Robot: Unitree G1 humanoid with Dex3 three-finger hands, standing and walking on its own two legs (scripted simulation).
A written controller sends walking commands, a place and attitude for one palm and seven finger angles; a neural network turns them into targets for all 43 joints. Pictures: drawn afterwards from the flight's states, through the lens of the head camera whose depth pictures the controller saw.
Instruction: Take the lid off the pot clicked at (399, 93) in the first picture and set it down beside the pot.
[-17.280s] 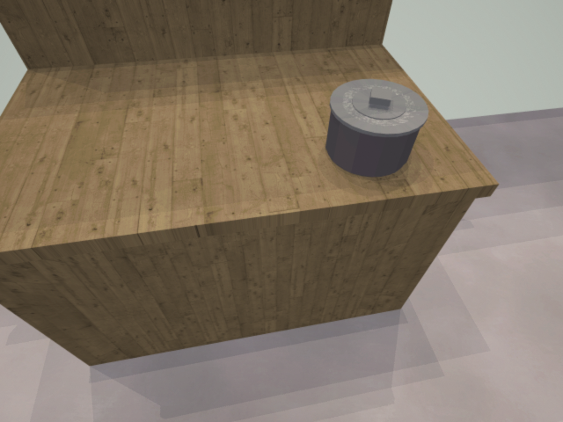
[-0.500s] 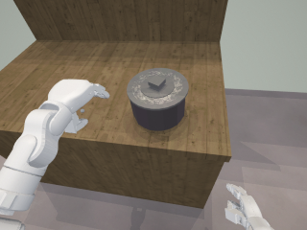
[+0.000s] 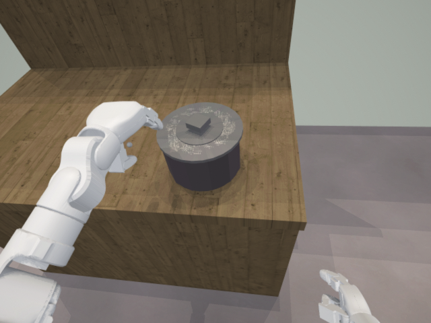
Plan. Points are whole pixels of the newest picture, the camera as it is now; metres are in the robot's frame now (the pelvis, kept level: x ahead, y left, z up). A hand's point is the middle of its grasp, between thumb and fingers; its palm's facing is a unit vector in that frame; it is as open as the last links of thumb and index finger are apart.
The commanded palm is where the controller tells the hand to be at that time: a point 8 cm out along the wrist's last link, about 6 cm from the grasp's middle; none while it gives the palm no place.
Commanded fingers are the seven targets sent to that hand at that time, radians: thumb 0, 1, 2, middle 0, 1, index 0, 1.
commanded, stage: move the open hand above the knob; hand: left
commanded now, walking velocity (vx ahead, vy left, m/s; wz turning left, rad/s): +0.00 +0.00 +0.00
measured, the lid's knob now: (198, 122) +0.52 +0.08 +0.09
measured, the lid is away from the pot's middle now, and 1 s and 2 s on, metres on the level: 0.00 0.00 0.00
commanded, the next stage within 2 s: lower the open fingers around the knob in 1.70 s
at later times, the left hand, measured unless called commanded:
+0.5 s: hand (167, 118) +0.45 +0.12 +0.15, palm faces -0.23 -0.02 -0.97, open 10.0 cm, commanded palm +0.44 +0.12 +0.22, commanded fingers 0.00 -0.30 1.47 -0.85 -0.08 -0.85 -0.08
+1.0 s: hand (190, 104) +0.49 +0.08 +0.16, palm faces -0.24 -0.03 -0.97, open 10.0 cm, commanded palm +0.48 +0.09 +0.22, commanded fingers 0.00 -0.30 1.47 -0.85 -0.08 -0.85 -0.08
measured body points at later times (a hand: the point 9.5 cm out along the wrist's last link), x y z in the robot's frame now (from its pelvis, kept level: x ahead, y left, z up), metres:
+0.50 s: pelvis +0.02 -0.02 +0.00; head +0.05 -0.06 +0.45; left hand +0.46 +0.12 +0.21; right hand +0.18 -0.26 -0.13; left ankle +0.06 +0.07 -0.74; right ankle -0.03 -0.11 -0.74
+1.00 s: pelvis +0.03 -0.01 +0.00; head +0.06 -0.05 +0.45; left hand +0.50 +0.08 +0.21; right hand +0.16 -0.26 -0.14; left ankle +0.06 +0.07 -0.74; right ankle -0.03 -0.11 -0.74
